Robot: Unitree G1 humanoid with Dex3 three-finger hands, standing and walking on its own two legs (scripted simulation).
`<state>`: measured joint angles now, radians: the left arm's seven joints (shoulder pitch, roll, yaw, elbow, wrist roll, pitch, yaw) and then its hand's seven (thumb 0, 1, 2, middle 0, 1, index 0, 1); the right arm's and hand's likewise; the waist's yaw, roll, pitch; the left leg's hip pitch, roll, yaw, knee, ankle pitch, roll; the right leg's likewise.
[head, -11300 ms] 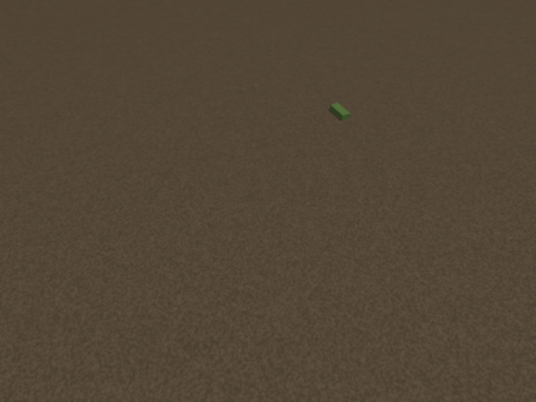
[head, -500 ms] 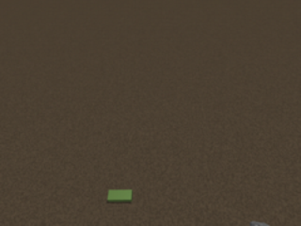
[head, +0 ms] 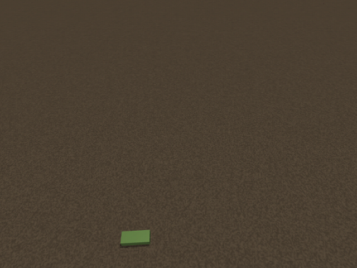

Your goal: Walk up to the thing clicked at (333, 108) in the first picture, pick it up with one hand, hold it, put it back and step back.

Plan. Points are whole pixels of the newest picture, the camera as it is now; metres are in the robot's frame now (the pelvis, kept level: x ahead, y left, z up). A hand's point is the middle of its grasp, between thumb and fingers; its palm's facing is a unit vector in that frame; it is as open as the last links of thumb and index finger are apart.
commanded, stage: walk up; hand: left
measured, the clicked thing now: (136, 237) +0.44 +0.25 -0.76
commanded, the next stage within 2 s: stand in 0.46 s
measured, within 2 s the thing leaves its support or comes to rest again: neither
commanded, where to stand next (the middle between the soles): +0.06 +0.01 m, yaw +0 degrees
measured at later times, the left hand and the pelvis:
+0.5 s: hand out of the picture +0.09 +0.25 -0.15, palm faces -0.03 -0.93 -0.36, open 7.4 cm; pelvis +0.00 -0.01 +0.00, yaw +0 degrees
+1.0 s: hand out of the picture +0.08 +0.23 -0.16, palm faces -0.04 -0.94 -0.34, open 7.4 cm; pelvis +0.01 -0.02 +0.00, yaw +0 degrees
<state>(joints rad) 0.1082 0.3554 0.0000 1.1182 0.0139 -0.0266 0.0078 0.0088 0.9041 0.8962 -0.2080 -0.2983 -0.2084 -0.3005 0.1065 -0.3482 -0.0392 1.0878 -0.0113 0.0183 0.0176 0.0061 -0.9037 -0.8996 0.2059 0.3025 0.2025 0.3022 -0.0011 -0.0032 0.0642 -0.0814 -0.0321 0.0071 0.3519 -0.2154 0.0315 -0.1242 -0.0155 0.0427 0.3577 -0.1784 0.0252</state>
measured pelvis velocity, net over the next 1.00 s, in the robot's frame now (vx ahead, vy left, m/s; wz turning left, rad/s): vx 0.01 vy -0.02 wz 0.00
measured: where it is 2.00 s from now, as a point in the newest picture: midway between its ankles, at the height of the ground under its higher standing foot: outside the picture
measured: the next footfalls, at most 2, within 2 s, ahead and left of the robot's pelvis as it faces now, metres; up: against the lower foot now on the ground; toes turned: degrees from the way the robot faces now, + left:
left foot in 1.80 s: -0.04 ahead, +0.13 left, +0.00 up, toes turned -1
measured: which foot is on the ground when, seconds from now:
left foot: down 0.00-1.00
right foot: down 0.00-1.00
